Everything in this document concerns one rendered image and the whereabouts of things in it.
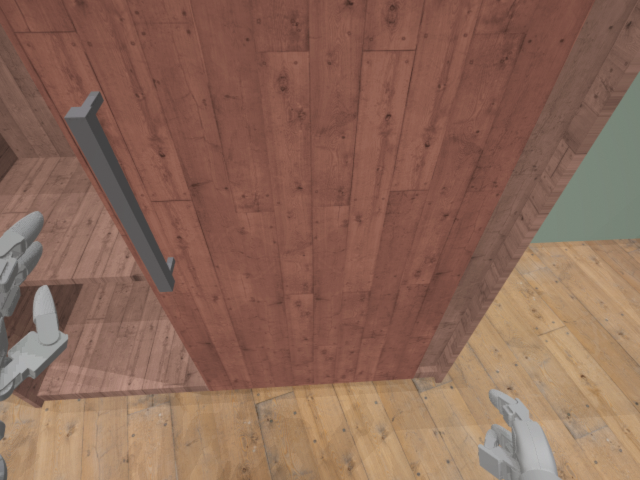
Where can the robot left hand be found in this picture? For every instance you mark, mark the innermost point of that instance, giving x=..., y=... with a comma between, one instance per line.
x=19, y=255

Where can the wardrobe door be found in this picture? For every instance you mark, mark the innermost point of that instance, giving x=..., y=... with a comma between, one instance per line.
x=322, y=171
x=595, y=41

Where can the robot right hand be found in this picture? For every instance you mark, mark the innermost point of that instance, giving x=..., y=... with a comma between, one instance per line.
x=525, y=449

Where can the handle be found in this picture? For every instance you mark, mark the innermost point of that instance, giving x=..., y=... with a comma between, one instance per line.
x=92, y=140

